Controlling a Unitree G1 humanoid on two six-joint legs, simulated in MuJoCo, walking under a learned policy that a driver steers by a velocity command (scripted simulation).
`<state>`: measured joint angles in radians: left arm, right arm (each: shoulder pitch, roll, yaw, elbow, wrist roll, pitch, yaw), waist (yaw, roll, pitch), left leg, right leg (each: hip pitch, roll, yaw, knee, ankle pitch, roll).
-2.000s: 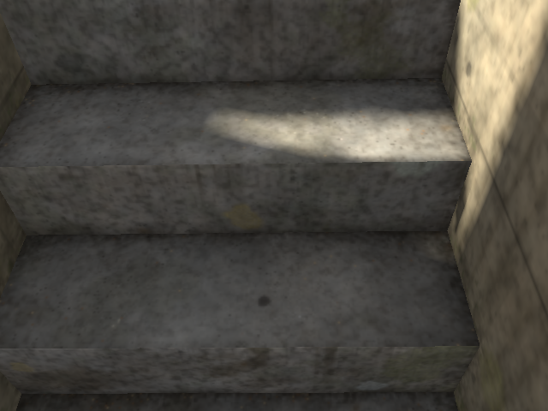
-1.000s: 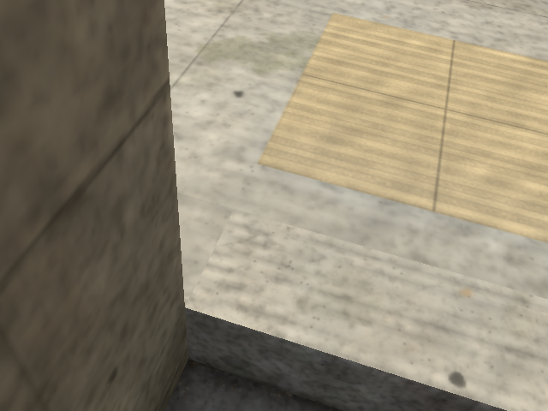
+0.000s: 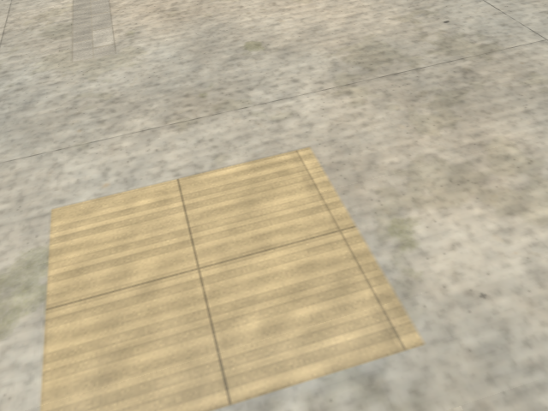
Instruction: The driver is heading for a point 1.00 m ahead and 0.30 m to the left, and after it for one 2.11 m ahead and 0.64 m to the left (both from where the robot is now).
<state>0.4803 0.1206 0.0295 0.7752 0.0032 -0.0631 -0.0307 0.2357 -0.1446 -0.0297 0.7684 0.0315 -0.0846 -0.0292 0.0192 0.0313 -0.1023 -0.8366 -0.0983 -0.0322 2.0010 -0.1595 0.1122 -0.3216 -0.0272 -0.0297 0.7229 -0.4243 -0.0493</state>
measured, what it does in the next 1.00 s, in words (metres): climbs, turning left: left foot 0.19 m higher, then right foot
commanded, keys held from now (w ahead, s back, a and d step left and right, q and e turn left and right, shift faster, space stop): w+q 1.00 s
